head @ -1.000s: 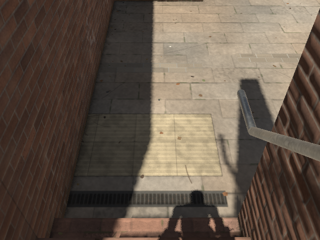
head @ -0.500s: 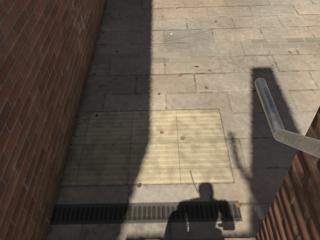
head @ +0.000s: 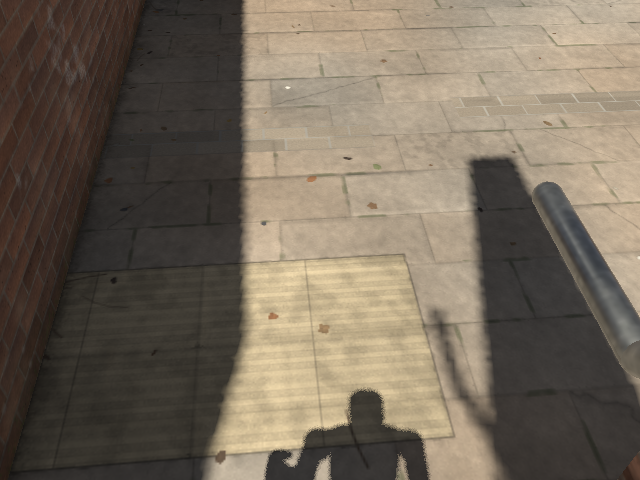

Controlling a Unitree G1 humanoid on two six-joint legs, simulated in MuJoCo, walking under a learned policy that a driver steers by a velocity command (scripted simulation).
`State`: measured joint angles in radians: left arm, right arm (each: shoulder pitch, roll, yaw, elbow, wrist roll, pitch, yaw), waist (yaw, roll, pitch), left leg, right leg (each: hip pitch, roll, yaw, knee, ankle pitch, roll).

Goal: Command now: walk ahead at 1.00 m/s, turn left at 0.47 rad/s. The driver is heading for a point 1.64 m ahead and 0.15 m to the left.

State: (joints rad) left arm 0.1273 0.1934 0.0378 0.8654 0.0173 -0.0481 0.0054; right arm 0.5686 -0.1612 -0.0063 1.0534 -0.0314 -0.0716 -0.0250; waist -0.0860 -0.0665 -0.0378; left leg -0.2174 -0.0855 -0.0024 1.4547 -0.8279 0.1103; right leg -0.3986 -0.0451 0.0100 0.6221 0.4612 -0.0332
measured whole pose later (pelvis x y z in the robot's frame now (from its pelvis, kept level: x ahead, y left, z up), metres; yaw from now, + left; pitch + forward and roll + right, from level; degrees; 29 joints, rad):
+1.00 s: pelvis +0.79 +0.19 -0.49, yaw +19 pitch +2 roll +0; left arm 0.64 0.16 0.05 1.05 0.00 -0.09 -0.01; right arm -0.13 -0.20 0.01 0.71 -0.03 -0.09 0.02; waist 0.11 -0.01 -0.01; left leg -0.52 0.02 -0.02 0.61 -0.13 0.01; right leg -0.02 0.03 0.13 0.63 -0.52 -0.05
